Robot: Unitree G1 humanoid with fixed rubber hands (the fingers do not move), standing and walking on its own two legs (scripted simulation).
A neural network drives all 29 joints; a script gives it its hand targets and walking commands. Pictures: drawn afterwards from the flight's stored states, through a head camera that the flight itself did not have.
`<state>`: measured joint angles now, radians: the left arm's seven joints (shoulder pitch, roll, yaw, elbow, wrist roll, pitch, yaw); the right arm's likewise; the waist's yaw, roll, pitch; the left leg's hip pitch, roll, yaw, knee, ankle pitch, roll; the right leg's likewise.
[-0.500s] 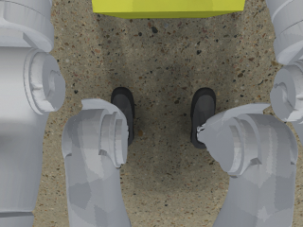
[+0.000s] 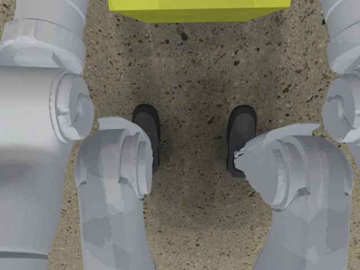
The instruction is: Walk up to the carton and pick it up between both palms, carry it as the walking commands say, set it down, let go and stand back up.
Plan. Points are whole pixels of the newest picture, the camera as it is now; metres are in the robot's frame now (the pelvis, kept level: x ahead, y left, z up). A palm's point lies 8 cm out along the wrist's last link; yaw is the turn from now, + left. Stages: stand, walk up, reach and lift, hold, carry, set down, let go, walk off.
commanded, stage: reach and lift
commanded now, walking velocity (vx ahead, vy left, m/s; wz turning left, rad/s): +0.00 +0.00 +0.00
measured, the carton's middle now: out of the picture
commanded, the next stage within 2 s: none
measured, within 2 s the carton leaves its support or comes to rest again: leaves its support in 0.44 s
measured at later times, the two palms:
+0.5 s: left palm out of the picture +0.59 +0.18 -0.17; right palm out of the picture +0.58 -0.13 -0.19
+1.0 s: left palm out of the picture +0.59 +0.19 -0.10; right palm out of the picture +0.59 -0.12 -0.12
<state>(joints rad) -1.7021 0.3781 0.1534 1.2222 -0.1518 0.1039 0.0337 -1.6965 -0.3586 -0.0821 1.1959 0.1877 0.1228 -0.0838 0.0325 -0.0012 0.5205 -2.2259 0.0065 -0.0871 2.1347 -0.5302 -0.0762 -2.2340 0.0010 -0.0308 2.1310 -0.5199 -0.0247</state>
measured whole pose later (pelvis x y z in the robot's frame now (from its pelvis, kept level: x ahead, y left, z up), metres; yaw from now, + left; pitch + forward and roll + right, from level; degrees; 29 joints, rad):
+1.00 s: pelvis -0.01 +0.00 +0.01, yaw +0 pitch +29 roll -1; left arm -1.66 0.33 0.27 0.96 -0.06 0.33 0.05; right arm -1.68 -0.36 -0.07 1.04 0.14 0.38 -0.12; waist 0.05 0.00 0.53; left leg -2.11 0.01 -0.09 2.15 -0.55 -0.07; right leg -2.11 0.01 -0.03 2.14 -0.53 -0.02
